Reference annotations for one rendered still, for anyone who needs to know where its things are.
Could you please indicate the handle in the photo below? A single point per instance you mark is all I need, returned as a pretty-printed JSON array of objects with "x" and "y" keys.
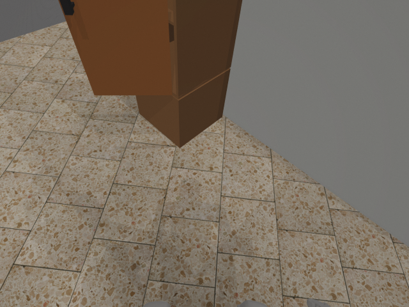
[{"x": 67, "y": 6}]

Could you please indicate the cupboard door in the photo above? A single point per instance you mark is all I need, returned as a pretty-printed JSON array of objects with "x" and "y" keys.
[{"x": 123, "y": 45}]

